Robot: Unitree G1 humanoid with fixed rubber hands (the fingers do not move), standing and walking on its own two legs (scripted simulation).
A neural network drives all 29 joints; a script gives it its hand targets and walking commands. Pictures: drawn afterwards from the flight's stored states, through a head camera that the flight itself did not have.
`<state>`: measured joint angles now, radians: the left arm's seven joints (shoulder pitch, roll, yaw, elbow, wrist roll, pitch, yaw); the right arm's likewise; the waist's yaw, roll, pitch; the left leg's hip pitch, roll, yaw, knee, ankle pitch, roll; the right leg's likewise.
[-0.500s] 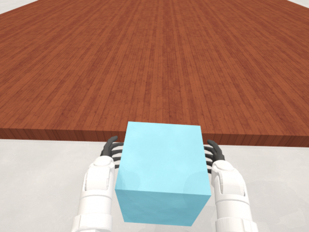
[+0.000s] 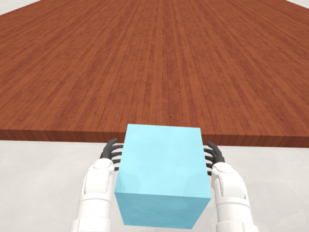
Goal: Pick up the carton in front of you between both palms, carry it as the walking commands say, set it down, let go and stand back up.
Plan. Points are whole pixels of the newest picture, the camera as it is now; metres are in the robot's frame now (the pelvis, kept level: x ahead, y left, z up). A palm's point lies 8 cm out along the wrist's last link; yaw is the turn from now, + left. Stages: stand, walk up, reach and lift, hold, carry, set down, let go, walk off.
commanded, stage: hold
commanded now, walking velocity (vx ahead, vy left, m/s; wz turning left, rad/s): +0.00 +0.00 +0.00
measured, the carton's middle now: (160, 178) +0.30 +0.00 -0.03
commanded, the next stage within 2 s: carry in 0.28 s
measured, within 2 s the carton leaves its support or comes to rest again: neither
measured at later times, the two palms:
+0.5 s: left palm (105, 153) +0.31 +0.15 +0.07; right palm (214, 157) +0.31 -0.14 +0.06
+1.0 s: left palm (103, 104) +0.52 +0.21 +0.08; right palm (188, 105) +0.52 -0.09 +0.08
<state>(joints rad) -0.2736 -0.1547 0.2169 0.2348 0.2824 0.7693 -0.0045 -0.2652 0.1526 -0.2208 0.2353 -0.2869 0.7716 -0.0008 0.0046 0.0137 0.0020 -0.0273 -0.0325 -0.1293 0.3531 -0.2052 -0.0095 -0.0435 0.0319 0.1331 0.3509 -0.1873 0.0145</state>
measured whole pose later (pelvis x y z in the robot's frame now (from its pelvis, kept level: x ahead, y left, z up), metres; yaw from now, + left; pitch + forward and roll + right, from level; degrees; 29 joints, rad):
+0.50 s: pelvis +0.03 +0.01 -0.01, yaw +1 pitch +2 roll +0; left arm -0.22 -0.14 0.15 0.01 0.20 0.88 0.04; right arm -0.21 0.13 -0.16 0.01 -0.19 0.88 -0.04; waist -0.01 0.02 -0.14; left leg -0.26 0.02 -0.02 0.57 -0.37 0.00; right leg -0.26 -0.02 0.03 0.53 -0.30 0.02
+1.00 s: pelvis +0.25 +0.05 -0.02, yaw -1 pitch +4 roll +1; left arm -0.17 -0.13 0.14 -0.42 0.10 1.25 0.10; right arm -0.19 0.14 -0.09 -0.35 -0.11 1.22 -0.09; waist 0.02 -0.02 -0.09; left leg -0.39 0.01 0.24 0.56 -0.25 0.10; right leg -0.25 -0.10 -0.06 0.94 -0.48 0.02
